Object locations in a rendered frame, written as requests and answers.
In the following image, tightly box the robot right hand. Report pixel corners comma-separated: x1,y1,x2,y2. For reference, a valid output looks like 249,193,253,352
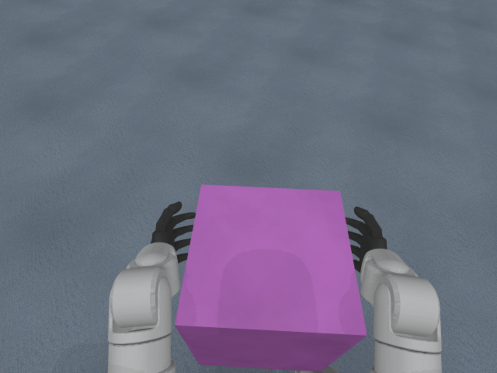
345,207,387,272

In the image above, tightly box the carton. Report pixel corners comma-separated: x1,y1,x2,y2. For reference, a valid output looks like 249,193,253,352
175,184,367,371

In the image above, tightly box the robot left forearm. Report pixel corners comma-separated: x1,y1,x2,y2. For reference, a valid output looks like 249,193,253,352
107,242,180,373

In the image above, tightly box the robot left hand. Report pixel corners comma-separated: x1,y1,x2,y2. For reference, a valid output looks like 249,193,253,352
151,201,196,263

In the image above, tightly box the robot right forearm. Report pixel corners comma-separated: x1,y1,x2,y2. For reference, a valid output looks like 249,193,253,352
360,249,442,373

